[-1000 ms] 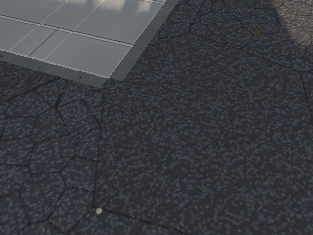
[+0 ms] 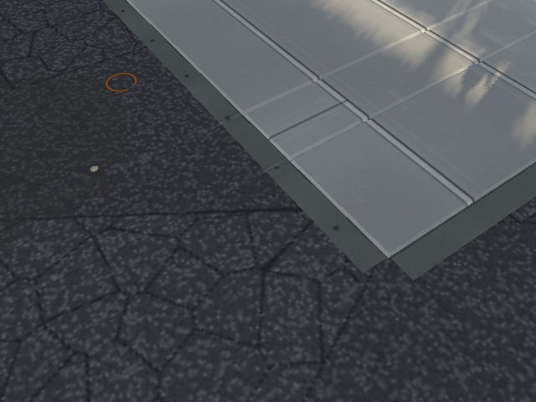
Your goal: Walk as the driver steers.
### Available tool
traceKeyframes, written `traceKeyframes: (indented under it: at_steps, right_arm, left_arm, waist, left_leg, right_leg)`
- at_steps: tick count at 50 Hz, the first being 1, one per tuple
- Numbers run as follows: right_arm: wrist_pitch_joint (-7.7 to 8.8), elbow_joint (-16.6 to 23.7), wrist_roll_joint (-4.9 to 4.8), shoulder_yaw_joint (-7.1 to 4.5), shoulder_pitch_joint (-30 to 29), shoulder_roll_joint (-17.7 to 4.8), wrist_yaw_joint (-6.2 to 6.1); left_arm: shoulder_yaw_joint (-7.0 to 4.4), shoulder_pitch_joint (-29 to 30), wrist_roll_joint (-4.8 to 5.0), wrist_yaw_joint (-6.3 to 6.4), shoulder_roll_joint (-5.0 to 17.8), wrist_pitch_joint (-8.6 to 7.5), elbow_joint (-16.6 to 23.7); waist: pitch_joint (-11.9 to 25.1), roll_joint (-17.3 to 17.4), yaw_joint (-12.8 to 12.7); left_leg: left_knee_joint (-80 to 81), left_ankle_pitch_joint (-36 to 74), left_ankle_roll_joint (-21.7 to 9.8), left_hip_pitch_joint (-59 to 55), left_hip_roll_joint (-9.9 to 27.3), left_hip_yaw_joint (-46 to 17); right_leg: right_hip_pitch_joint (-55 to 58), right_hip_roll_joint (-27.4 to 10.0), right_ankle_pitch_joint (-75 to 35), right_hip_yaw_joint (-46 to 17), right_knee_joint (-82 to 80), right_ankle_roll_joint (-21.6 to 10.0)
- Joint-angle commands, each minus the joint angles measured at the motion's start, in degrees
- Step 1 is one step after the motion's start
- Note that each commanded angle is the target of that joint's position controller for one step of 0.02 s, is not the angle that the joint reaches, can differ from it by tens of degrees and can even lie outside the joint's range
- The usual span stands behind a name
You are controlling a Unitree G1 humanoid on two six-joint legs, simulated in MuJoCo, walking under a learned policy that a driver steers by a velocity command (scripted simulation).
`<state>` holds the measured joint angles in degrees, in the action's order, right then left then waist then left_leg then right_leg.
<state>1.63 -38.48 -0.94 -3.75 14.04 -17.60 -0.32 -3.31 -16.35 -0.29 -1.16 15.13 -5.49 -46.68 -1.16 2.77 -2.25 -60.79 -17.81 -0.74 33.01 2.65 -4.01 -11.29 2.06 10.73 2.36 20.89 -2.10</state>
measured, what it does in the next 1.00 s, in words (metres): walks ahead: left foot, then right foot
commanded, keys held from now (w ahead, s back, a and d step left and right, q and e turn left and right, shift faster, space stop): w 1.00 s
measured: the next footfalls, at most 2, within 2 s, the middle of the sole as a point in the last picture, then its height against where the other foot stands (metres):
left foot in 0.26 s outside the picture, level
right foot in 0.78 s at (326, 353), level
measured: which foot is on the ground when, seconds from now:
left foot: up 0.00-0.24, down 0.26-0.80, up 0.82-1.00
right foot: down 0.00-0.28, up 0.30-0.76, down 0.78-1.00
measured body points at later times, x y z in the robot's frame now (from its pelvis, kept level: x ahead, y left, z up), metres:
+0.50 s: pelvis +0.27 +0.07 +0.00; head +0.29 +0.08 +0.45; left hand +0.40 +0.35 -0.11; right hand +0.35 -0.21 -0.10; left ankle +0.27 +0.15 -0.74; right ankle +0.33 -0.10 -0.67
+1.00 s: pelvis +0.55 +0.01 +0.00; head +0.58 +0.00 +0.45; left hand +0.62 +0.29 -0.12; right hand +0.67 -0.26 -0.12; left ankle +0.55 +0.17 -0.67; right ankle +0.58 -0.07 -0.74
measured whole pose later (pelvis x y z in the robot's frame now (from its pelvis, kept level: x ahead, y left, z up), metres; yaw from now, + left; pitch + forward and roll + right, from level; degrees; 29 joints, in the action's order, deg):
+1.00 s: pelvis +0.55 +0.01 +0.00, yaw +1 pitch +1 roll -1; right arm 3.8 -45.7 -0.7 -3.1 13.3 -17.4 -0.3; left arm -2.5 -15.2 -0.3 -1.9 15.5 -4.8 -48.3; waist -1.7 2.2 -1.6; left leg -61.4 -16.9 -0.9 31.1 5.2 -2.0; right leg -13.2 3.3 8.6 2.9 20.5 -4.2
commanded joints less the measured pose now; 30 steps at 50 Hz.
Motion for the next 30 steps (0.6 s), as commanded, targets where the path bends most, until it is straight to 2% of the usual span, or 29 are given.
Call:
traceKeyframes:
  at_steps: [1, 5, 7, 9, 11, 12, 13, 14, 15, 16, 17, 18, 19, 20, 22, 24, 26, 30]
  right_arm:
    - [1.2, 4.5, 0.65, 0.12, -2.0, -1.4, 0.43]
    - [2.22, 5.7, 0.23, 0.9, -9.5, -0.5, 1.45]
    - [2.38, 6.7, -0.16, 0.86, -12.6, -1.0, 1.87]
    - [2.49, 7.6, -0.33, 0.62, -14.4, -1.8, 2.25]
    - [2.62, 7.3, -0.15, 0.02, -12.6, -3.2, 2.42]
    - [2.62, 6.0, 0.2, -0.82, -7.9, -4.5, 2.26]
    - [2.47, 3.4, 0.48, -2.26, 0.3, -7.1, 1.8]
    - [2.06, 1.6, 1.08, -3.56, 10.8, -11.7, 0.99]
    - [1.84, 1.2, 1.14, -3.84, 11.6, -15.3, 1.15]
    - [1.99, 1.3, 0.49, -2.57, 11.3, -10.0, 1.34]
    - [2.27, 1.4, 0.38, -1.77, 7.7, -8.1, 1.38]
    - [2.44, 1.6, 0.63, -1.33, 4.4, -6.9, 1.5]
    - [2.58, 1.7, 1.03, -1.0, 1.7, -5.7, 1.7]
    - [2.85, 1.8, 1.45, -0.65, 0.2, -4.5, 1.77]
    - [3.61, 1.0, 1.06, -0.81, -0.5, -4.5, 1.76]
    - [4.11, -0.3, 0.91, -1.17, 0.1, -5.7, 1.47]
    - [4.04, -1.5, 0.85, -1.37, 1.4, -6.4, 1.05]
    - [3.6, -4.1, 0.37, -1.66, 5.0, -8.0, 0.46]
  left_arm:
    - [-1.86, 2.7, 0.64, 0.22, 8.9, -1.06, 2.9]
    - [-2.05, -0.2, 1.42, 0.38, 10.8, -0.19, 1.2]
    - [-2.12, -2.8, 1.77, 0.35, 11.5, 0.32, -0.1]
    - [-2.24, -4.1, 2.07, 0.42, 12.1, 0.97, -1.1]
    - [-2.45, -4.0, 2.25, 0.65, 13.0, 1.68, -1.8]
    - [-2.36, -3.2, 2.42, 0.83, 13.0, 1.96, -1.8]
    - [-1.74, -3.7, 2.07, 0.98, 11.6, 2.03, -1.9]
    - [-0.22, -3.5, 0.26, 1.11, 8.2, 1.74, -0.1]
    - [1.48, -9.2, 0.36, 0.87, 2.6, 0.55, 1.1]
    - [0.02, -5.6, 1.62, 0.52, 8.9, -0.32, 0.6]
    - [-0.56, -1.0, 2.65, 0.21, 10.6, -0.85, 2.2]
    - [-0.43, 1.2, 2.2, 0.4, 9.9, -0.94, 2.3]
    - [-0.61, 2.0, 1.26, 0.5, 9.5, -0.78, 2.4]
    - [-0.64, 1.1, 1.08, 0.39, 8.8, -0.23, 2.1]
    - [-0.24, -0.1, 1.01, 0.4, 6.5, 0.94, 1.6]
    - [-0.04, 2.8, 0.52, 0.64, 5.8, 1.64, 2.6]
    - [0.25, 6.7, 0.23, 0.5, 5.2, 1.62, 3.7]
    - [1.0, 14.7, 0.7, -0.47, 4.0, 0.85, 5.6]
  waist:
    - [0.0, -7.1, 1.2]
    - [-0.9, -6.8, -1.6]
    - [-1.5, -6.9, -2.6]
    - [-2.1, -7.4, -2.4]
    - [-1.1, -8.0, -0.2]
    - [1.7, -7.6, 2.9]
    - [7.0, -6.5, 6.6]
    - [15.7, 0.9, 10.6]
    - [21.1, 15.0, 6.5]
    - [18.6, 8.6, 8.8]
    - [11.0, 6.7, 8.0]
    - [7.3, 2.7, 6.5]
    - [4.6, 1.8, 4.8]
    - [3.9, 2.3, 3.0]
    - [3.4, 2.2, 1.4]
    - [1.4, 1.0, 1.3]
    - [0.0, 0.2, 2.3]
    - [-1.9, 0.0, 5.2]
  left_leg:
    - [8.5, 7.0, 0.6, 5.5, 3.5, -0.5]
    - [22.1, 16.8, 0.9, 0.5, 2.0, 2.7]
    - [25.6, 17.6, 0.6, -0.6, 1.3, 3.3]
    - [28.3, 15.3, -0.6, -0.9, 0.7, 3.3]
    - [31.0, 12.3, -2.3, -5.4, -0.7, 4.4]
    - [33.4, 12.8, -3.6, -13.1, -2.2, 5.9]
    - [33.6, 13.3, -5.2, -25.5, -2.7, 6.1]
    - [31.7, 15.2, -9.1, -42.6, 9.0, -7.0]
    - [39.4, 2.7, -17.6, -55.1, 19.9, -33.4]
    - [42.6, -4.4, -16.8, -52.8, 18.8, -35.5]
    - [43.4, -1.6, -14.9, -46.7, 16.9, -27.3]
    - [44.5, 4.3, -13.8, -39.8, 14.3, -21.3]
    - [46.1, 9.6, -13.3, -34.0, 12.5, -17.3]
    - [47.8, 13.4, -13.0, -30.0, 11.1, -14.6]
    - [50.6, 17.4, -13.8, -26.0, 10.5, -11.1]
    - [52.5, 19.8, -14.2, -24.4, 10.1, -7.9]
    - [53.3, 20.5, -13.4, -24.5, 9.1, -5.0]
    - [53.9, 18.6, -11.3, -24.6, 7.7, -0.7]
  right_leg:
    - [3.6, -15.4, -8.4, -13.1, -12.7, -10.9]
    - [3.5, -13.5, -11.4, -7.0, -12.6, -9.1]
    - [5.7, -14.7, -11.3, -7.1, -12.0, -8.7]
    - [8.8, -16.4, -12.6, -7.5, -10.6, -8.0]
    - [10.9, -17.2, -19.7, -7.0, -6.9, -6.8]
    - [10.4, -15.7, -28.2, -4.9, -1.0, -5.6]
    - [6.8, -12.9, -32.1, -2.3, 9.2, -4.0]
    - [-5.1, -9.7, -16.3, 0.4, 27.9, -1.4]
    - [-25.2, 0.0, 20.8, -1.6, 45.3, 1.5]
    - [-31.6, -2.9, 22.3, -7.7, 51.5, 1.1]
    - [-34.8, -5.5, 17.1, -6.7, 51.7, 0.4]
    - [-33.0, -7.7, 12.1, -5.7, 49.3, 0.5]
    - [-30.9, -9.1, 8.8, -5.6, 46.1, 0.9]
    - [-27.5, -10.1, 6.6, -6.1, 44.5, 1.3]
    - [-24.8, -10.4, 4.7, -5.7, 41.7, 2.3]
    - [-26.7, -10.5, 0.5, -5.5, 36.8, 3.4]
    - [-27.6, -10.2, -6.2, -5.3, 29.5, 3.9]
    - [-23.8, -7.7, -16.8, -3.3, 16.1, 3.5]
